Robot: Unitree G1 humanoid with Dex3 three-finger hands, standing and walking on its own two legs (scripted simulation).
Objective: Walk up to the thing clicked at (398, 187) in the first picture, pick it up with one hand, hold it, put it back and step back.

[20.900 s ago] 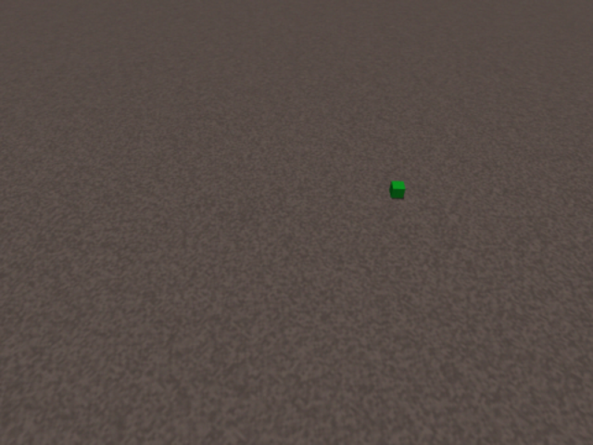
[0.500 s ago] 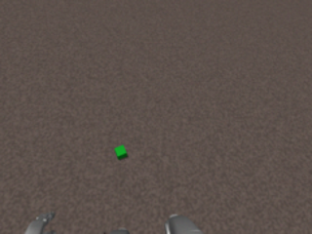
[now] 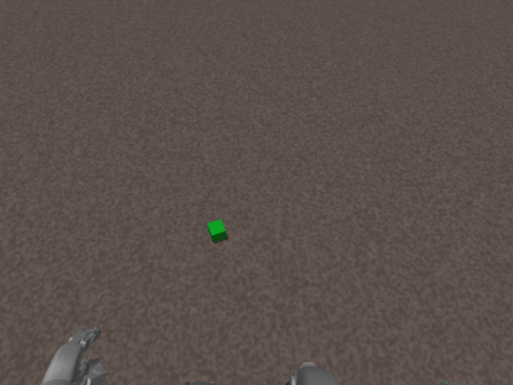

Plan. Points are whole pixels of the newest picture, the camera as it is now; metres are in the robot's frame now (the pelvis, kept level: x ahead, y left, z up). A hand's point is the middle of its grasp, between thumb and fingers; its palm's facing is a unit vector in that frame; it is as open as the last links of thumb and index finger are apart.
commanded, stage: walk up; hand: left
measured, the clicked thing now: (216, 230) +0.73 +0.18 -0.72
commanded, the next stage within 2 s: stand in 1.22 s
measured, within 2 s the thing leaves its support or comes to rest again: neither
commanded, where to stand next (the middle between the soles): +0.33 -0.05 m, yaw -2 degrees
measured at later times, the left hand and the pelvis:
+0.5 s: hand out of the picture -0.05 +0.22 -0.13, palm faces +0.00 -0.92 -0.39, open 7.4 cm; pelvis -0.10 -0.04 +0.01, yaw -1 degrees
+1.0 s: hand out of the picture +0.00 +0.23 -0.13, palm faces +0.06 -0.94 -0.34, open 7.4 cm; pelvis -0.09 -0.04 +0.02, yaw +1 degrees
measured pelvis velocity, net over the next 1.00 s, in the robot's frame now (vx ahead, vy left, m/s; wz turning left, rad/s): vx -0.09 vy -0.04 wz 0.03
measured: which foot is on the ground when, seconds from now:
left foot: down 0.00-0.32, up 0.34-0.52, down 0.54-1.00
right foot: down 0.00-0.00, up 0.02-0.28, down 0.30-1.00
